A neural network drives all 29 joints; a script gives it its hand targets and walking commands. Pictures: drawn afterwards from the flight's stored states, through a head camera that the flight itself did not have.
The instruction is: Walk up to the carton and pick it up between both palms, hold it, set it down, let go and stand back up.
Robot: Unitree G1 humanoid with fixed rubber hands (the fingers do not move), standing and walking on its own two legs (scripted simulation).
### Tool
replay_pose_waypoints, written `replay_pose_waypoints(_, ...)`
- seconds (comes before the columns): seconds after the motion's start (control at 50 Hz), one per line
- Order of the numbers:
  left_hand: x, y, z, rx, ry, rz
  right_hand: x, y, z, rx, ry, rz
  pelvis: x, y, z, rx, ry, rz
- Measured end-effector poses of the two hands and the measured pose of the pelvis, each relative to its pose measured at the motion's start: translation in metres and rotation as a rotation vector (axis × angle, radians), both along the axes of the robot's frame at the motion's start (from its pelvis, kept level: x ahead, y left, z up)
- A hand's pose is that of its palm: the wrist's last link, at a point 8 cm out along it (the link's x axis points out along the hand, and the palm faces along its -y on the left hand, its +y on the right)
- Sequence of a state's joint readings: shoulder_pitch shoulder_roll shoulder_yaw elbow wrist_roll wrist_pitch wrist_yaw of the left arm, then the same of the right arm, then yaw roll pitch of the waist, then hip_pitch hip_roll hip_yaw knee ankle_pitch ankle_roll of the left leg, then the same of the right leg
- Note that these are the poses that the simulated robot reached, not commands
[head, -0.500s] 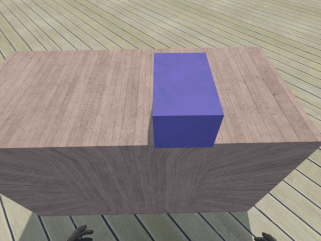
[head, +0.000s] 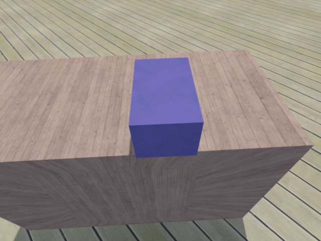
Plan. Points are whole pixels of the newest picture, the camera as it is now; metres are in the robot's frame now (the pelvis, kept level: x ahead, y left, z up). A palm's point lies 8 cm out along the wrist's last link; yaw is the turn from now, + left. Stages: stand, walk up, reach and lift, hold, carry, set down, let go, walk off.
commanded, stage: walk up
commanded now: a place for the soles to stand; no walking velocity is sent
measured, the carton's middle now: (163, 104) +0.49 +0.02 +0.06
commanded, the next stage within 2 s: none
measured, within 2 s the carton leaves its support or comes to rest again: neither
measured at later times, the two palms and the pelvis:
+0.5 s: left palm out of the picture +0.13 +0.25 -0.10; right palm (263, 213) +0.21 -0.24 -0.08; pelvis +0.07 +0.00 +0.01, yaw +3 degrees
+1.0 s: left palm out of the picture +0.12 +0.26 -0.10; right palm (267, 230) +0.18 -0.25 -0.10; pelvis +0.07 +0.00 +0.01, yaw +6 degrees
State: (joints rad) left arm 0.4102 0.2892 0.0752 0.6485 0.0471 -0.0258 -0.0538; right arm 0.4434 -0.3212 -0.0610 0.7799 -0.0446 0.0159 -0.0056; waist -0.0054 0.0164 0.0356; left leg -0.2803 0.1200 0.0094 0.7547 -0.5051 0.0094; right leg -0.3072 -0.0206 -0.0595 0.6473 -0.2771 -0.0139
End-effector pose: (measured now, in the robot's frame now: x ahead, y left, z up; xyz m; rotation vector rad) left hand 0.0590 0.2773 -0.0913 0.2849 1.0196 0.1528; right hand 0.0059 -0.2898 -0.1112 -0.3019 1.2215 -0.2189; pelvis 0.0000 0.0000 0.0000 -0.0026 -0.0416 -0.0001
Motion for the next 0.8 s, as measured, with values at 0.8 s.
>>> replay_pose_waypoints(0.8, 0.088, -0.018, 0.003, -0.044, -0.033, 0.059, 0.186, 0.038, 0.018, 0.093, -0.192, 0.148, 0.077, -0.003, 0.012, -0.009, 0.018, 0.079)
